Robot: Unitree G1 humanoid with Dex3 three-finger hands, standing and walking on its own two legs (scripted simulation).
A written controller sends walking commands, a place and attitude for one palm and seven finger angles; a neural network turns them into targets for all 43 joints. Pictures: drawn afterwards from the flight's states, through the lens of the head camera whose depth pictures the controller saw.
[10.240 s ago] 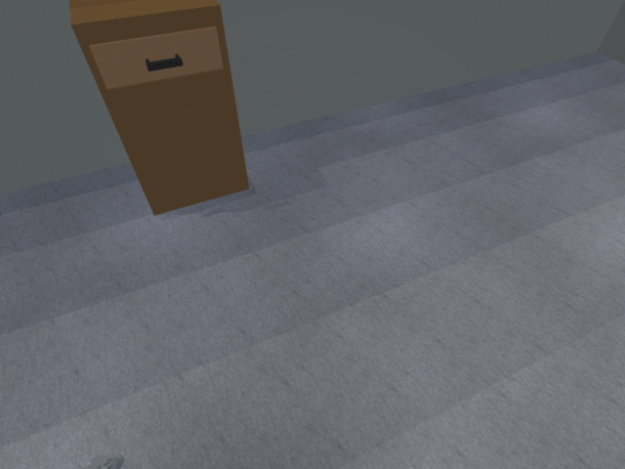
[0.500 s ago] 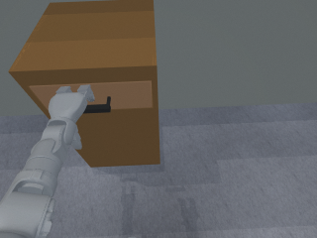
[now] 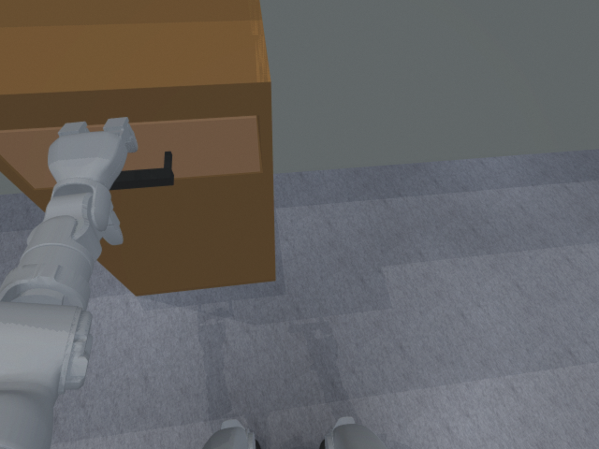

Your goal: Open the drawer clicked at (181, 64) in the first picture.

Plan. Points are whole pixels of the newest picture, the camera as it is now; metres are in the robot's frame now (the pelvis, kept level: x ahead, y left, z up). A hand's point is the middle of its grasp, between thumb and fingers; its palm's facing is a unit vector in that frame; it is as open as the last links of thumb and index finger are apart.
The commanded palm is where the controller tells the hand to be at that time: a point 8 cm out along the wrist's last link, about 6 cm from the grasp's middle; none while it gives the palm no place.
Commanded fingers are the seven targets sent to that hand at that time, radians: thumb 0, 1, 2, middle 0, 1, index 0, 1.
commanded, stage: move the hooked fingers above the handle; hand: left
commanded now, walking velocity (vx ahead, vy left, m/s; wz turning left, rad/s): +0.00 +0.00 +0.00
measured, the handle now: (137, 169) +0.56 +0.23 -0.04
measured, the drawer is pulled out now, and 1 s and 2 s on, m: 0.00 0.00 0.00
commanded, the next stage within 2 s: lower the fingers behind the handle in 0.70 s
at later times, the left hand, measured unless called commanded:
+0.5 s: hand (112, 173) +0.51 +0.24 +0.01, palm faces -0.09 -0.04 -1.00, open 13.9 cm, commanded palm +0.50 +0.23 +0.07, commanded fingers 0.00 -0.50 0.30 -0.30 -1.20 -0.30 -1.20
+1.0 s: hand (114, 183) +0.50 +0.24 +0.00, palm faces -0.12 -0.03 -0.99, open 13.9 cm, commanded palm +0.50 +0.23 +0.05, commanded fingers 0.00 -0.50 0.30 -0.30 -1.20 -0.30 -1.20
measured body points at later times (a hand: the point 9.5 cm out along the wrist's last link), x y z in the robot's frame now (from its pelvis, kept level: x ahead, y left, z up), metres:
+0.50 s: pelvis +0.01 +0.01 +0.00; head +0.13 +0.02 +0.43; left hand +0.51 +0.24 +0.06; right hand -0.03 -0.26 -0.12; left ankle +0.01 +0.10 -0.69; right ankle -0.01 -0.12 -0.69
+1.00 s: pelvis +0.01 +0.00 +0.00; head +0.13 +0.00 +0.43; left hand +0.50 +0.24 +0.06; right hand +0.01 -0.28 -0.12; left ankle +0.01 +0.10 -0.69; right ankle -0.01 -0.12 -0.69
